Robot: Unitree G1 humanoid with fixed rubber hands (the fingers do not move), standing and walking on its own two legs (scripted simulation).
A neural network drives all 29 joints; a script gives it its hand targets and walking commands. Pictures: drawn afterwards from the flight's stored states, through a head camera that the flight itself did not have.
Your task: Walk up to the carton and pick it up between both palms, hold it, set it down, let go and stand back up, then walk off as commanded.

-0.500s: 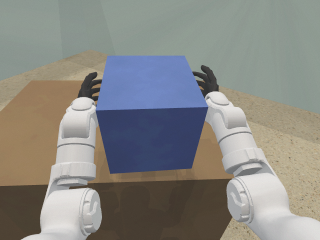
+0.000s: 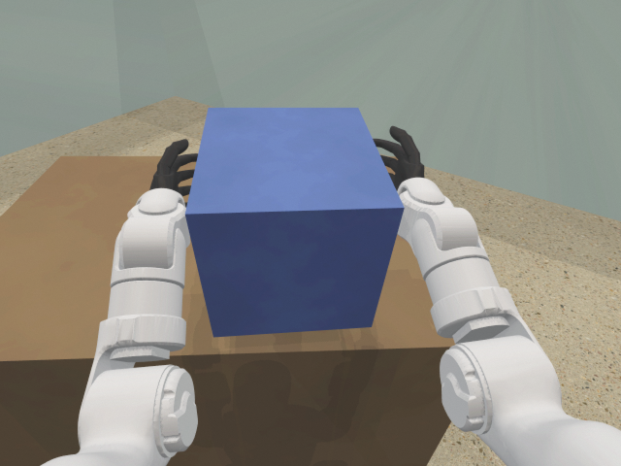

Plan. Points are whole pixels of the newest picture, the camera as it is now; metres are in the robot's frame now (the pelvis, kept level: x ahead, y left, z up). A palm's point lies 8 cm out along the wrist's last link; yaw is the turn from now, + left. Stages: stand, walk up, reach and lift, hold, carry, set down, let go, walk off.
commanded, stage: hold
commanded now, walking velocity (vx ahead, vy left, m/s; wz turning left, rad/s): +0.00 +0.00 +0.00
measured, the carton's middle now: (289, 216) +0.39 +0.04 +0.18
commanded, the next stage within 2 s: set down in 0.72 s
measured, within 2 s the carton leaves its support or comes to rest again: neither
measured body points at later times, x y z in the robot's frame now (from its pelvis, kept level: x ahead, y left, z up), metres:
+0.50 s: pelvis +0.00 +0.00 +0.00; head -0.07 +0.02 +0.44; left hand +0.38 +0.19 +0.22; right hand +0.40 -0.11 +0.23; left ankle +0.05 +0.13 -0.74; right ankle +0.02 -0.12 -0.74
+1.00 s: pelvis +0.00 +0.00 +0.00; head -0.07 +0.02 +0.44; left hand +0.39 +0.19 +0.24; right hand +0.40 -0.11 +0.24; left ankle +0.05 +0.13 -0.74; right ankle +0.02 -0.12 -0.74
